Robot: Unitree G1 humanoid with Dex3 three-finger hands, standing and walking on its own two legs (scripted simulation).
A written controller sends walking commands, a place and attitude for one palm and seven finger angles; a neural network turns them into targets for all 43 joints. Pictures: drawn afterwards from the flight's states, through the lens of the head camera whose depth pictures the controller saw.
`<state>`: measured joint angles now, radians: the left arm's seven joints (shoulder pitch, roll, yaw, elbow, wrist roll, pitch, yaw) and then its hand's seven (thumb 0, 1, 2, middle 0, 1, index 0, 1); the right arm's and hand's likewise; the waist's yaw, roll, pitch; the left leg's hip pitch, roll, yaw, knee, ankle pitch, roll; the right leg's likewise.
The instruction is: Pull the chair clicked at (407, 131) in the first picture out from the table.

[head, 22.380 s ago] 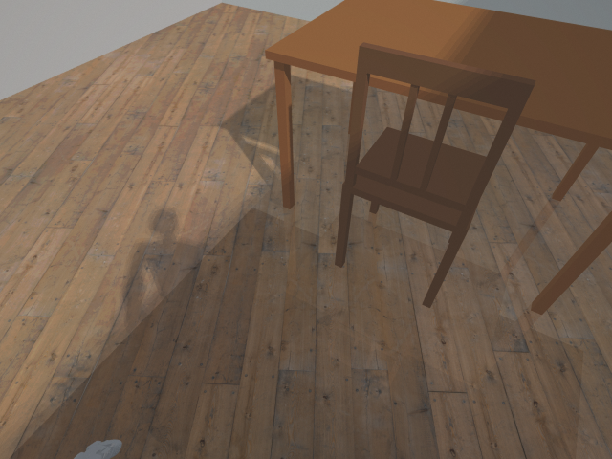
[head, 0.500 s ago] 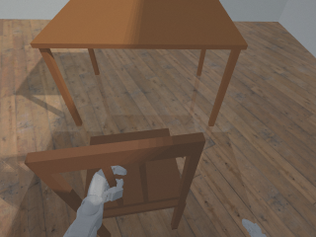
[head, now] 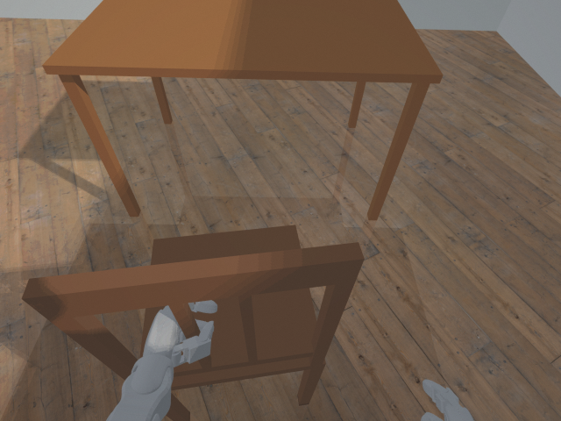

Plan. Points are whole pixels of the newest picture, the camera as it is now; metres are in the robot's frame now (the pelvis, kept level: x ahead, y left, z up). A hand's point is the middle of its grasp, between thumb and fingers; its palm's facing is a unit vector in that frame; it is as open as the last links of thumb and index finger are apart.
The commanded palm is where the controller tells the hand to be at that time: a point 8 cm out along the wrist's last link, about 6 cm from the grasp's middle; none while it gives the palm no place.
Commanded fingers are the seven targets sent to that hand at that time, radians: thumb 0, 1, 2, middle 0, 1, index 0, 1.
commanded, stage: open the thumb and straighten the fingers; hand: left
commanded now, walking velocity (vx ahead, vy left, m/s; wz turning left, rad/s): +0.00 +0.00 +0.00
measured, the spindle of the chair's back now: (194, 336) +0.27 +0.15 -0.09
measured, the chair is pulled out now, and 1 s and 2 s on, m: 0.61 0.61 0.61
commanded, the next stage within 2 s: draw the fingers out of the gap in 0.62 s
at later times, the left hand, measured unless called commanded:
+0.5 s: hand (201, 342) +0.25 +0.13 -0.06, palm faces -0.01 -0.99 -0.15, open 16.0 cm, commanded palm +0.23 +0.18 -0.04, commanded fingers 0.00 -0.55 0.20 0.00 0.00 0.00 0.00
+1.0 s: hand (185, 382) +0.19 +0.14 -0.07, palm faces +0.00 -0.99 -0.15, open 17.5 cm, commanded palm +0.17 +0.19 -0.04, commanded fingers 0.00 -0.55 0.20 0.00 0.00 0.00 0.00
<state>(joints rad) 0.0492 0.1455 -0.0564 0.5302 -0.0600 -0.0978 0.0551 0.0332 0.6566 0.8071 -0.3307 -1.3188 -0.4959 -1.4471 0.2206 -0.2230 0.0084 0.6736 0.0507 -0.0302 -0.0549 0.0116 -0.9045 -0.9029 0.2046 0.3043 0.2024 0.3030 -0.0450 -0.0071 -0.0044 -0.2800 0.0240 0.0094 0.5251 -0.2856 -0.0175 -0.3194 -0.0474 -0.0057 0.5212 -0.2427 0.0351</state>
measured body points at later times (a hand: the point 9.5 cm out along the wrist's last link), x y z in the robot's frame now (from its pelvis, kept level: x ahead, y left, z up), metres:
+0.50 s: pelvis +0.02 -0.01 -0.03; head +0.06 -0.03 +0.41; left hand +0.25 +0.18 -0.05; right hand +0.19 -0.25 -0.12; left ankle -0.01 +0.13 -0.73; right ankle +0.02 -0.14 -0.73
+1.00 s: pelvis +0.02 -0.01 -0.04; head +0.06 -0.01 +0.40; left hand +0.19 +0.20 -0.05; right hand +0.20 -0.25 -0.12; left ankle -0.01 +0.13 -0.73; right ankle +0.02 -0.14 -0.73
